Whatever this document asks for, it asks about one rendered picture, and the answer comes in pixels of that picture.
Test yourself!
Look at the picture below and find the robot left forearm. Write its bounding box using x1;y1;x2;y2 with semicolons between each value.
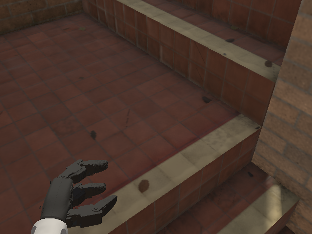
30;218;68;234

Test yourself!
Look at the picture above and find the robot left hand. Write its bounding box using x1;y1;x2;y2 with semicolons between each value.
39;159;117;228

